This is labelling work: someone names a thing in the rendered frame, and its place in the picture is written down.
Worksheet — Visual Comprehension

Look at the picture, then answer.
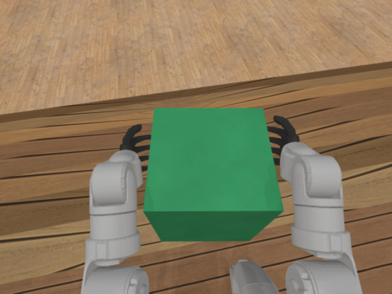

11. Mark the robot right upper arm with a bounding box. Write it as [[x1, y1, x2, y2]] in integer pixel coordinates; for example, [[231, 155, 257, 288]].
[[285, 260, 362, 294]]

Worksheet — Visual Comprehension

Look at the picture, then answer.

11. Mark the right robot thigh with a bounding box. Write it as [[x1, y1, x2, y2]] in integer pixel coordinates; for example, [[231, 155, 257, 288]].
[[230, 261, 280, 294]]

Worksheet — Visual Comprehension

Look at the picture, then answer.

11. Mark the right robot forearm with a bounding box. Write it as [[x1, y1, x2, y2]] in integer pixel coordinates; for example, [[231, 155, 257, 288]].
[[280, 142, 363, 294]]

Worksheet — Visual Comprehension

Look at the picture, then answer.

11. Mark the carton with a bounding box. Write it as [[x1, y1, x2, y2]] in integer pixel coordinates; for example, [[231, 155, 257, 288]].
[[143, 108, 284, 241]]

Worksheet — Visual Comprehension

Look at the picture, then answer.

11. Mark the left robot forearm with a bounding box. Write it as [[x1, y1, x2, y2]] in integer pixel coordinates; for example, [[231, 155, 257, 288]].
[[81, 150, 143, 294]]

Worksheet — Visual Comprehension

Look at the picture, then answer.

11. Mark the robot left hand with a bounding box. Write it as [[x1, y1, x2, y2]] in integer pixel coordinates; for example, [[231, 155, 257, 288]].
[[119, 124, 151, 172]]

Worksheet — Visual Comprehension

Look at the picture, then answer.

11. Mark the robot right hand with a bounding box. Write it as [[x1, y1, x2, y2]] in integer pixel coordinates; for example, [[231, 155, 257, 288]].
[[267, 116, 300, 166]]

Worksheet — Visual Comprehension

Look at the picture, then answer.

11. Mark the robot left upper arm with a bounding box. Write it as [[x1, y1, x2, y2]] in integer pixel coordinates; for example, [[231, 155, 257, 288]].
[[82, 266, 149, 294]]

